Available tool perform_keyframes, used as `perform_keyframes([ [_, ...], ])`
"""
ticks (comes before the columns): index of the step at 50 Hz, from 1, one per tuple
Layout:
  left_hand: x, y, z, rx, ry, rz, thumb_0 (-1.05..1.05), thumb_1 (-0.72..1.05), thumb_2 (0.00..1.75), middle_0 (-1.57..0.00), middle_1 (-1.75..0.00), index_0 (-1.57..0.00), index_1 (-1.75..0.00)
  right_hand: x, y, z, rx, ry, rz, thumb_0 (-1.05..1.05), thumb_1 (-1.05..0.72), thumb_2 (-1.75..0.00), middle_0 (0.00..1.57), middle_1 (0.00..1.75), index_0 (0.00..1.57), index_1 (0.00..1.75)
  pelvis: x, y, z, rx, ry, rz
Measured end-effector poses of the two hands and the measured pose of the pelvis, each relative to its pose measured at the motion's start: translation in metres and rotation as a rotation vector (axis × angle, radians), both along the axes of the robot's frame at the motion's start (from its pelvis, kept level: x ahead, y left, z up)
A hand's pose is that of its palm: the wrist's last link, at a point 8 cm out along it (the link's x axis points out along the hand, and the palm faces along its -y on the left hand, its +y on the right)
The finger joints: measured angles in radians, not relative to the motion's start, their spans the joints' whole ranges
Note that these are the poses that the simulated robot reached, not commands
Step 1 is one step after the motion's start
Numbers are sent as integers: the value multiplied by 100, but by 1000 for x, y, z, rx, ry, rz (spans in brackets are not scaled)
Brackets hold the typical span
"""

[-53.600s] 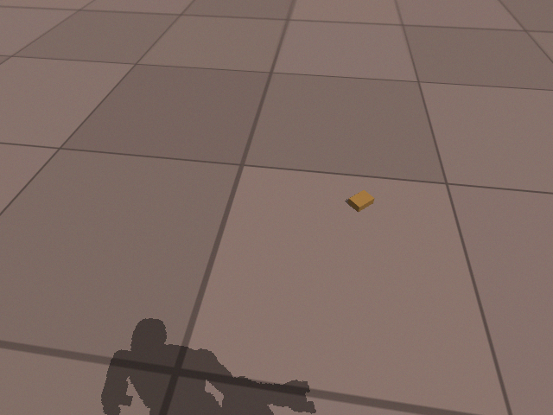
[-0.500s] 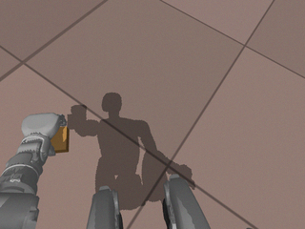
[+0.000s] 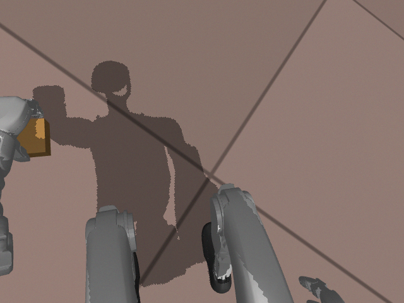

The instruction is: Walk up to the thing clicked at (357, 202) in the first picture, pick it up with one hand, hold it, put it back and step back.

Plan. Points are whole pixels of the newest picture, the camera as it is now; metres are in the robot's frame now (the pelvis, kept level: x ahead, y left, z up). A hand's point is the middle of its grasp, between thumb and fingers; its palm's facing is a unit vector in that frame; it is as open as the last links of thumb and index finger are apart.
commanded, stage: crouch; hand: left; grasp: from above
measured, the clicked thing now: (19, 139) +0.47 +0.30 -0.21
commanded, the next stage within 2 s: lower in 0.68 s
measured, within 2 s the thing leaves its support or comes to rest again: rests again in 1.24 s
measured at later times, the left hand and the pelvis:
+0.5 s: hand (27, 140) +0.48 +0.30 -0.24, palm faces -0.47 -0.03 -0.88, open 9.4 cm; pelvis -0.01 +0.00 -0.07, yaw -3 degrees
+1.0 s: hand (34, 141) +0.49 +0.30 -0.28, palm faces -0.49 -0.03 -0.87, open 9.3 cm; pelvis -0.01 +0.01 -0.10, yaw -5 degrees
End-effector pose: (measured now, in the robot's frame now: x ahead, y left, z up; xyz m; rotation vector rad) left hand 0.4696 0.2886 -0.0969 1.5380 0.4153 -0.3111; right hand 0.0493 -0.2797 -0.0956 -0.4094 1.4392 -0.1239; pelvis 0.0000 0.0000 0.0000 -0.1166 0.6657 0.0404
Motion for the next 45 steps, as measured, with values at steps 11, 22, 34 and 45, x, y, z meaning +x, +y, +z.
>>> perform_keyframes([
  [11,11,7,-39,1,27,21,0,14,17,-82,-28,-85,-25,-22,-5,-24,-7,58,-14,0,-91,-90,20,30,20,30,-4,0,-34,-13,-12,-13],
  [22,14,11,-74,-13,33,3,0,15,14,-82,-29,-85,-26,-47,3,-44,-6,121,-17,0,-91,-90,20,30,20,30,-10,3,-63,-30,-33,-18],
  [34,24,15,-98,-6,18,9,0,15,14,-83,-27,-86,-25,-54,11,-60,-11,129,-8,0,-91,-90,20,30,20,30,-12,5,-85,-48,-47,-25],
  [45,29,17,-117,-1,37,17,0,16,13,-85,-23,-88,-20,-53,12,-66,-12,146,15,-1,-91,-90,20,30,20,30,-11,6,-95,-60,-50,-29],
])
